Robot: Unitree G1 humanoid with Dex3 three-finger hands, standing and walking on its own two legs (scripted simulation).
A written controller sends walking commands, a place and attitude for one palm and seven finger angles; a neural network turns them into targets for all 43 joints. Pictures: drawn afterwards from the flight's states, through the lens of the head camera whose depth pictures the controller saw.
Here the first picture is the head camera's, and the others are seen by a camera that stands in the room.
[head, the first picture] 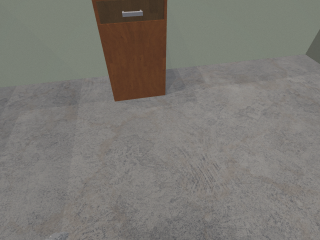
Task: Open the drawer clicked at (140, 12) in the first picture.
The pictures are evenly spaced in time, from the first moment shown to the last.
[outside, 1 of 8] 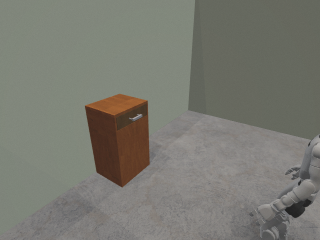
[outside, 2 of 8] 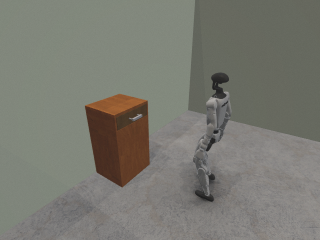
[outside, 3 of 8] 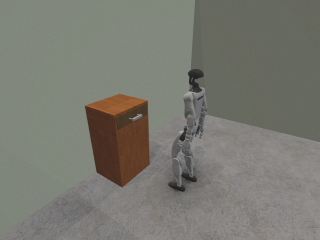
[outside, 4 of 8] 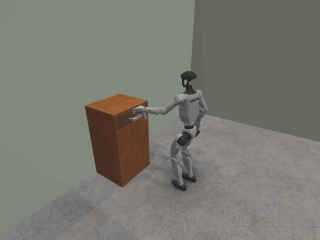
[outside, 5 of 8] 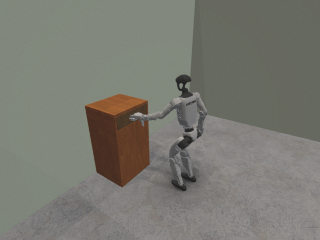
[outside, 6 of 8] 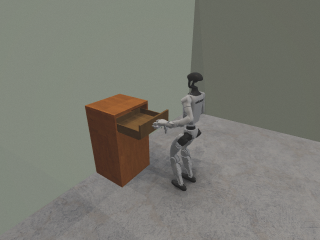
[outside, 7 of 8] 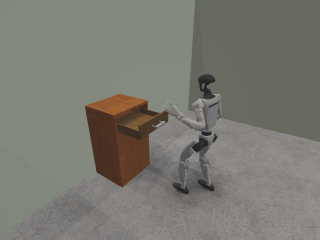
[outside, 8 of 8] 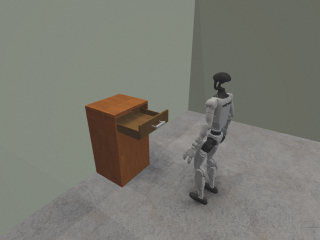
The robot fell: no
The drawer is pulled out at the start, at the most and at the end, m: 0.00 0.30 0.30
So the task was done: yes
